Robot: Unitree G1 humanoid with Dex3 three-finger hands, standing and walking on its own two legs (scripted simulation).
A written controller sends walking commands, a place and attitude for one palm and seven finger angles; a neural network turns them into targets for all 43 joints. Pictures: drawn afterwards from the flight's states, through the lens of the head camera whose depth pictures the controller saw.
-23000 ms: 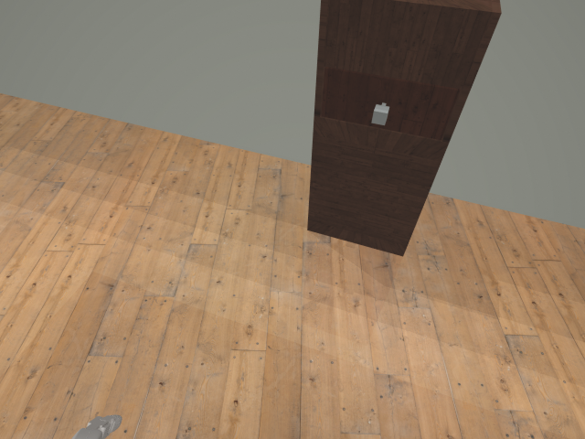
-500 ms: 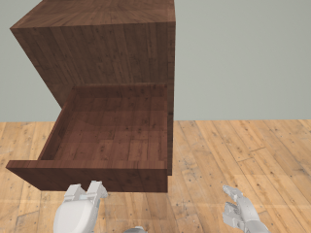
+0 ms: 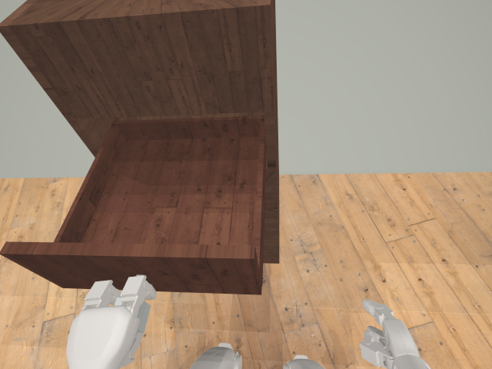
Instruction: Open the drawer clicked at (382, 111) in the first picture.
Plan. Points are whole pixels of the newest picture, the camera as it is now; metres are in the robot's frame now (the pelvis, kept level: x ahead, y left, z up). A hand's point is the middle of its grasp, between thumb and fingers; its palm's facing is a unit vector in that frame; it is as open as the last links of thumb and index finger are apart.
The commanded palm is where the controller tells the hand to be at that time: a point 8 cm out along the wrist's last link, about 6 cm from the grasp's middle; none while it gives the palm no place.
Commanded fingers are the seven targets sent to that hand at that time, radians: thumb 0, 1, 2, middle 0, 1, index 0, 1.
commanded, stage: open the thumb to release the handle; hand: left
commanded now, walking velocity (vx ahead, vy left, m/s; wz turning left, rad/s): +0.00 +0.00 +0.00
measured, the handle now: (134, 301) +0.22 +0.20 +0.00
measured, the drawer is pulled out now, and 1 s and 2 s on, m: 0.30 0.30 0.30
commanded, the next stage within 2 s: lift the hand off the handle in 0.24 s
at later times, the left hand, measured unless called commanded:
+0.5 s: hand (128, 335) +0.18 +0.21 -0.02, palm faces +0.00 -0.11 -0.99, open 13.7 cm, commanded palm +0.16 +0.21 +0.04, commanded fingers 0.00 -0.50 0.30 -0.30 -1.20 -0.30 -1.20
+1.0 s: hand (124, 324) +0.19 +0.21 +0.00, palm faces -0.03 -0.14 -0.99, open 13.5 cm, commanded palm +0.17 +0.21 +0.07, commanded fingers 0.00 -0.50 0.30 -0.30 -1.20 -0.30 -1.20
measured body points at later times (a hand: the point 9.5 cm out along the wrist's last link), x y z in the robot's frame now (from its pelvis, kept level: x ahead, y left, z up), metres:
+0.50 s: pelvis -0.01 +0.00 +0.00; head +0.04 -0.04 +0.45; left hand +0.17 +0.21 +0.04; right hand +0.20 -0.22 -0.10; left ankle +0.02 +0.12 -0.65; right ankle -0.01 -0.04 -0.65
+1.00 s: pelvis +0.00 +0.02 +0.02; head +0.03 -0.01 +0.47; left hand +0.19 +0.22 +0.05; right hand +0.19 -0.21 -0.08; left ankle +0.02 +0.12 -0.65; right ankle -0.01 -0.04 -0.65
